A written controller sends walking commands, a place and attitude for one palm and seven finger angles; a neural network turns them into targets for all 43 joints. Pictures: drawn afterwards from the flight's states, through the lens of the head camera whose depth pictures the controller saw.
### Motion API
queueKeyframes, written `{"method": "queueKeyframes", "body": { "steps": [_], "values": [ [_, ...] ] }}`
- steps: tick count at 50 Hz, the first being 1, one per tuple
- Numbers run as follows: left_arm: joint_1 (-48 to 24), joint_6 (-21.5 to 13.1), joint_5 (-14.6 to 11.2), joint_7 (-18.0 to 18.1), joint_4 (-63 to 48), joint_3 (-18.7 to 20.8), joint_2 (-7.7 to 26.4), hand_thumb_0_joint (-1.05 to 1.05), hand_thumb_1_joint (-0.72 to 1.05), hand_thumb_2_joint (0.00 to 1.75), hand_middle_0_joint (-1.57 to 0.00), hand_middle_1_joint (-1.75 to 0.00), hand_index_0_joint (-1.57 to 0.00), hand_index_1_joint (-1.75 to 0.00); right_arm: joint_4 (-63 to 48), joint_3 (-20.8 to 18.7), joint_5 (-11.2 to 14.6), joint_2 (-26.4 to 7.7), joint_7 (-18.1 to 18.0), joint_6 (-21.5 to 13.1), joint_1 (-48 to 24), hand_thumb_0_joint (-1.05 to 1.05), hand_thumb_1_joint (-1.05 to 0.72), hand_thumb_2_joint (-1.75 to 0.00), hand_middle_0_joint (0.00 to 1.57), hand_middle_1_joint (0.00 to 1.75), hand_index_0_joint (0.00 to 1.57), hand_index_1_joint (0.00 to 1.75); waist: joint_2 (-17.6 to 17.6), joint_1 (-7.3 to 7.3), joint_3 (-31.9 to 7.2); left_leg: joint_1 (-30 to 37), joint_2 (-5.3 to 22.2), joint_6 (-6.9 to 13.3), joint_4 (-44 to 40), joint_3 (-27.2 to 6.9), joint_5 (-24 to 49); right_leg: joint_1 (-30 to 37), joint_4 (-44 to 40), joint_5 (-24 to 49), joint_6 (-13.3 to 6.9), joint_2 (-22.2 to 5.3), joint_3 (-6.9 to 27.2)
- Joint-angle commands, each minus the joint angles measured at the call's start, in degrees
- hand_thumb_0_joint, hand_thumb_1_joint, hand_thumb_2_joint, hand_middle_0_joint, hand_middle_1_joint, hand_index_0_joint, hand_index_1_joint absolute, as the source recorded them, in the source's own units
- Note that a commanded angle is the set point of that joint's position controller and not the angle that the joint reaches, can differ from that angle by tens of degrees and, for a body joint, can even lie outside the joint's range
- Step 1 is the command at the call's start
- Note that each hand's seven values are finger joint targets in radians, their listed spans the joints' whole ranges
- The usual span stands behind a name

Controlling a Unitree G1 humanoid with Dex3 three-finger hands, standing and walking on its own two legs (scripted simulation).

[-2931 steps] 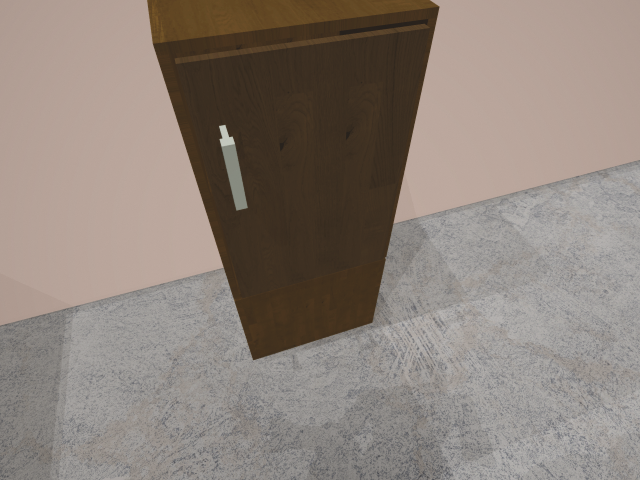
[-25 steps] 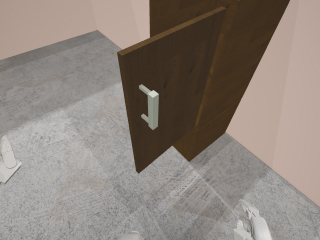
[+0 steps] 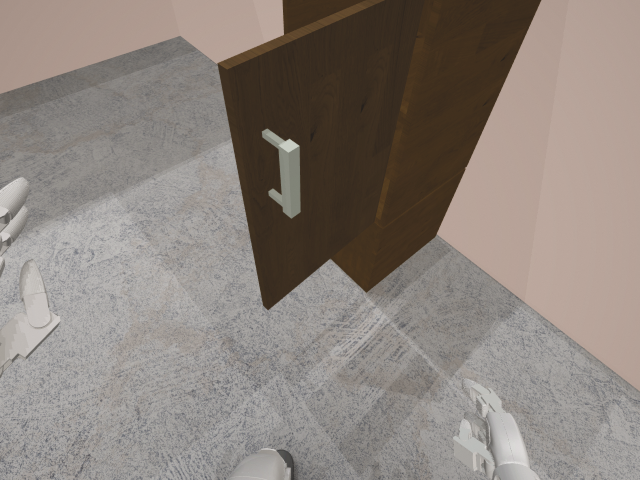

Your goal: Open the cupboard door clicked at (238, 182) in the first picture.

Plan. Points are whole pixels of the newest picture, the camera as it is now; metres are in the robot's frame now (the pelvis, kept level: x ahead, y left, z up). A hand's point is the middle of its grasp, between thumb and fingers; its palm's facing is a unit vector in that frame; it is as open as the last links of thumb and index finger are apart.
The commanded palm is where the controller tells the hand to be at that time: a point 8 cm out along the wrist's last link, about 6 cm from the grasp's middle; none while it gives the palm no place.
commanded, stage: stop stepping back and stand still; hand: left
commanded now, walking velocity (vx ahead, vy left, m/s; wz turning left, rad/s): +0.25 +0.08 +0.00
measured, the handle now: (281, 174) +0.51 +0.11 +0.07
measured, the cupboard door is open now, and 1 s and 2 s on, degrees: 94 94 94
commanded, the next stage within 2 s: let the arm hang, fingers relaxed in 0.92 s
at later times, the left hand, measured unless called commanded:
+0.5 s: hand (5, 381) +0.16 +0.27 +0.16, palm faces +0.46 -0.77 -0.43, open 7.4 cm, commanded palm +0.10 +0.30 +0.18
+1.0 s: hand out of the picture +0.12 +0.28 +0.16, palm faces +0.45 -0.78 -0.44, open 7.4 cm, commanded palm none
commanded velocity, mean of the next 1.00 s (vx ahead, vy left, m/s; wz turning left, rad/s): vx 0.05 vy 0.02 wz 0.00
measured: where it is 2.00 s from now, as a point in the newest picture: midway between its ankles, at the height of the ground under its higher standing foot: outside the picture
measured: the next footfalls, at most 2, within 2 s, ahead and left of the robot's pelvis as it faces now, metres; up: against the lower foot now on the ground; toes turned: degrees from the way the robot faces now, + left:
left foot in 0.04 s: +0.12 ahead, +0.09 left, +0.00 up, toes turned +1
left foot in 0.40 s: +0.03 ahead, +0.12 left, +0.00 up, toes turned +2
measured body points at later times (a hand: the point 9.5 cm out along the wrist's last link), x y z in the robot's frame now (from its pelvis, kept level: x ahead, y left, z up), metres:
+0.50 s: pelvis -0.04 +0.00 +0.00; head -0.04 +0.00 +0.45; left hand +0.13 +0.31 +0.18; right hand +0.10 -0.25 -0.09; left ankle -0.01 +0.12 -0.73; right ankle -0.07 -0.10 -0.73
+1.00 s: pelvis -0.07 +0.01 +0.01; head -0.07 +0.02 +0.46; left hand +0.09 +0.32 +0.18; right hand +0.10 -0.21 -0.07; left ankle -0.01 +0.12 -0.73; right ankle -0.07 -0.10 -0.73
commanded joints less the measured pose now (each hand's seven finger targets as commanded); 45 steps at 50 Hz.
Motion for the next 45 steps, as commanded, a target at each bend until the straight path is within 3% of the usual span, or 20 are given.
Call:
{"method": "queueKeyframes", "body": {
  "steps": [1,2,3,4,5,7,9,10,11,12,13,16,18,20,22,23,24,27,34,45],
  "values": [
    [1.5,-1.2,-1.2,0.2,-10.7,10.7,12.7,0.00,0.90,0.90,-0.20,-0.30,-0.20,-0.30,-11.7,-2.2,0.9,-7.1,-2.3,-1.2,-2.2,0.00,-0.90,-0.90,0.20,0.30,0.20,0.30,-0.2,-2.46,-13.1,19.3,-1.6,1.0,-4.7,1.4,17.5,-1.8,6.1,58.2,2.3,-8.2,-0.8],
    [3.3,-1.0,-1.8,0.1,-11.3,11.3,12.7,0.00,0.90,0.90,-0.20,-0.30,-0.20,-0.30,-11.8,-2.6,0.9,-8.1,-2.1,-1.1,-1.1,0.00,-0.90,-0.90,0.20,0.30,0.20,0.30,5.0,-2.07,-14.8,27.1,2.7,2.8,-7.7,-2.8,31.7,-6.5,7.6,41.2,3.8,-4.5,-2.0],
    [4.0,-1.5,-2.3,-0.1,-11.9,10.1,11.3,0.00,0.90,0.90,-0.20,-0.30,-0.20,-0.30,-11.6,-3.2,1.2,-9.0,-1.3,-1.6,0.6,0.00,-0.90,-0.90,0.20,0.30,0.20,0.30,7.2,-1.91,-15.6,30.0,7.8,4.6,-11.2,-7.2,33.9,-8.1,10.5,15.1,3.8,-1.8,-1.2],
    [6.2,-1.3,-1.9,0.2,-11.1,11.3,12.1,0.00,0.90,0.90,-0.20,-0.30,-0.20,-0.30,-11.7,-3.7,0.1,-8.9,-0.9,-2.7,0.4,0.00,-0.90,-0.90,0.20,0.30,0.20,0.30,12.8,-1.02,-16.2,29.9,10.9,6.7,-13.5,-12.3,27.7,-11.3,11.4,-3.5,2.7,-0.3,-0.3],
    [7.3,-1.2,-1.7,0.4,-11.8,10.9,11.3,0.00,0.90,0.90,-0.20,-0.30,-0.20,-0.30,-11.4,-3.4,-0.7,-8.5,-0.6,-3.3,0.7,0.00,-0.90,-0.90,0.20,0.30,0.20,0.30,14.6,-1.15,-14.7,24.3,12.1,7.2,-18.0,-15.1,14.2,-8.7,13.1,-8.8,1.8,-0.3,-0.3],
    [6.7,-0.8,-1.5,1.2,-13.4,11.2,11.2,0.00,0.90,0.90,-0.20,-0.30,-0.20,-0.30,-11.6,-3.4,-0.8,-8.4,-0.6,-3.7,0.6,0.00,-0.90,-0.90,0.20,0.30,0.20,0.30,14.2,-1.57,-9.9,13.3,10.3,5.7,-23.4,-12.7,-9.4,-2.6,7.7,-6.1,0.5,-0.7,-2.1],
    [8.5,-0.5,-1.4,1.6,-13.0,12.3,12.4,0.00,0.90,0.90,-0.20,-0.30,-0.20,-0.30,-12.8,-3.5,-0.5,-9.1,-0.8,-3.3,-0.3,0.00,-0.90,-0.90,0.20,0.30,0.20,0.30,10.7,-2.06,-8.0,6.6,5.2,2.6,-19.9,-7.1,-16.7,2.8,-2.9,0.6,-0.2,-1.7,-3.2],
    [8.9,-0.5,-1.3,1.6,-11.8,11.1,11.3,0.00,0.90,0.90,-0.20,-0.30,-0.20,-0.30,-13.1,-3.5,-0.4,-8.4,-0.8,-2.6,-0.2,0.00,-0.90,-0.90,0.20,0.30,0.20,0.30,5.3,-2.96,-6.3,7.5,1.6,0.6,-11.6,-3.5,-15.0,-1.6,-9.1,-2.5,-1.6,-5.7,1.4],
    [8.3,-0.8,-1.3,1.7,-10.5,11.3,11.7,0.00,0.90,0.90,-0.20,-0.30,-0.20,-0.30,-12.5,-3.9,-0.3,-8.3,-0.7,-2.2,0.6,0.00,-0.90,-0.90,0.20,0.30,0.20,0.30,-2.9,-3.19,-5.7,13.0,-1.5,-1.2,1.8,-0.9,-10.5,-12.9,-16.4,-12.2,-4.8,-13.7,11.8],
    [6.6,-0.5,-1.1,1.8,-9.8,10.5,11.0,0.00,0.90,0.90,-0.20,-0.30,-0.20,-0.30,-11.1,-4.4,-0.1,-8.5,-0.8,-1.9,1.5,0.00,-0.90,-0.90,0.20,0.30,0.20,0.30,-8.4,-2.47,-3.0,12.7,-2.3,-1.5,13.8,-2.5,-9.4,-21.1,-19.8,-16.9,-7.6,-20.4,19.6],
    [5.1,-0.2,-0.7,2.0,-7.3,9.4,9.2,0.00,0.90,0.90,-0.20,-0.30,-0.20,-0.30,-9.6,-4.6,-0.2,-8.3,-1.0,-1.9,2.0,0.00,-0.90,-0.90,0.20,0.30,0.20,0.30,-9.1,-2.79,-0.6,8.4,-1.4,-1.0,20.4,-3.7,-9.3,-20.9,-17.8,-8.7,-8.0,-20.7,19.0],
    [-2.5,-1.3,0.6,2.5,-5.4,7.4,8.6,0.00,0.90,0.90,-0.20,-0.30,-0.20,-0.30,-8.9,-3.1,0.1,-7.5,-1.8,-3.4,2.1,0.00,-0.90,-0.90,0.20,0.30,0.20,0.30,-3.5,-3.37,-2.2,8.1,1.1,0.2,7.6,-2.1,-8.6,-9.0,-8.1,15.7,-5.3,-16.4,8.4],
    [-4.5,-1.7,1.0,2.8,-4.1,6.7,8.5,0.00,0.90,0.90,-0.20,-0.30,-0.20,-0.30,-8.1,-3.2,0.2,-7.9,-2.4,-4.5,2.5,0.00,-0.90,-0.90,0.20,0.30,0.20,0.30,-1.0,-3.08,-3.6,15.0,-0.2,1.1,-4.6,0.1,-1.1,-6.4,-4.5,22.3,-2.5,-13.1,5.7],
    [-4.3,-1.8,1.0,2.5,-5.4,5.8,8.3,0.00,0.90,0.90,-0.20,-0.30,-0.20,-0.30,-8.6,-3.8,0.3,-9.0,-2.7,-5.1,1.8,0.00,-0.90,-0.90,0.20,0.30,0.20,0.30,1.1,-1.98,-4.3,19.9,2.8,2.2,-7.6,-2.5,8.5,-6.3,-3.3,22.9,0.7,-9.4,4.3],
    [-2.3,-2.0,1.2,2.4,-6.8,7.9,9.8,0.00,0.90,0.90,-0.20,-0.30,-0.20,-0.30,-9.3,-3.9,0.3,-9.3,-2.3,-5.2,2.7,0.00,-0.90,-0.90,0.20,0.30,0.20,0.30,1.3,-2.00,-7.0,21.8,3.7,2.3,-5.7,-3.2,19.6,-3.4,-0.9,30.5,1.1,-7.1,2.7],
    [-1.5,-2.2,1.2,2.1,-8.9,7.9,9.9,0.00,0.90,0.90,-0.20,-0.30,-0.20,-0.30,-9.4,-3.1,0.3,-8.3,-1.9,-4.8,2.9,0.00,-0.90,-0.90,0.20,0.30,0.20,0.30,5.2,-2.33,-9.3,22.1,3.7,2.2,-6.9,-3.9,24.8,-1.7,1.7,31.2,1.4,-6.5,0.2],
    [-0.8,-2.4,1.1,1.9,-10.2,8.7,10.6,0.00,0.90,0.90,-0.20,-0.30,-0.20,-0.30,-9.6,-3.1,0.2,-8.3,-1.8,-4.9,2.4,0.00,-0.90,-0.90,0.20,0.30,0.20,0.30,7.3,-1.78,-10.3,21.6,4.3,2.1,-7.7,-4.7,24.3,-1.1,2.1,27.0,1.6,-5.9,-0.3],
    [2.9,-2.5,0.5,1.8,-9.5,8.5,9.0,0.00,0.90,0.90,-0.20,-0.30,-0.20,-0.30,-10.4,-2.9,0.3,-8.2,-1.2,-5.0,2.1,0.00,-0.90,-0.90,0.20,0.30,0.20,0.30,4.3,-1.91,-8.5,16.6,4.9,2.2,-10.5,-6.0,12.5,-0.1,-0.9,18.0,1.6,-4.9,0.0],
    [2.9,-2.4,-0.2,1.5,-4.7,8.4,8.2,0.00,0.90,0.90,-0.20,-0.30,-0.20,-0.30,-10.2,-2.8,0.0,-8.1,-1.2,-4.1,1.2,0.00,-0.90,-0.90,0.20,0.30,0.20,0.30,4.5,-2.69,-3.6,14.2,3.3,1.2,-13.7,-5.0,-7.1,-5.7,-7.9,5.4,0.9,-5.3,1.9],
    [-4.1,-1.4,1.1,1.8,-7.2,5.4,7.3,0.00,0.90,0.90,-0.20,-0.30,-0.20,-0.30,-9.9,-2.6,-0.1,-8.1,-1.8,-5.0,1.0,0.00,-0.90,-0.90,0.20,0.30,0.20,0.30,4.4,-2.51,-4.2,16.6,2.4,1.1,-15.0,-4.7,-8.6,-5.4,-9.6,4.4,1.3,-4.7,0.8]
  ]
}}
